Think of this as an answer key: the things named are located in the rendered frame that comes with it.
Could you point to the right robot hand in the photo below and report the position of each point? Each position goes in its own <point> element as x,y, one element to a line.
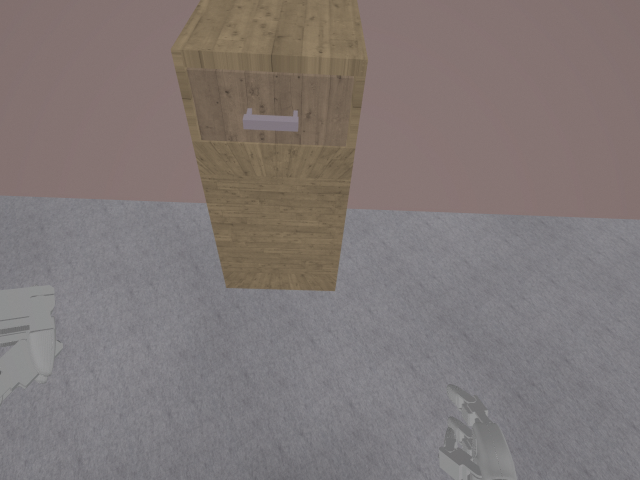
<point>485,454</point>

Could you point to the handle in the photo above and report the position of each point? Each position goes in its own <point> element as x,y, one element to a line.
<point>270,122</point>

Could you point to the cabinet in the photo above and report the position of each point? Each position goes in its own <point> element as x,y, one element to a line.
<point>277,210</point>

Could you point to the left robot hand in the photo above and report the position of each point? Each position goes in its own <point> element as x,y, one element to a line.
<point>26,323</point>

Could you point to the drawer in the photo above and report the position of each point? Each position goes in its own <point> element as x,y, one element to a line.
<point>221,98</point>

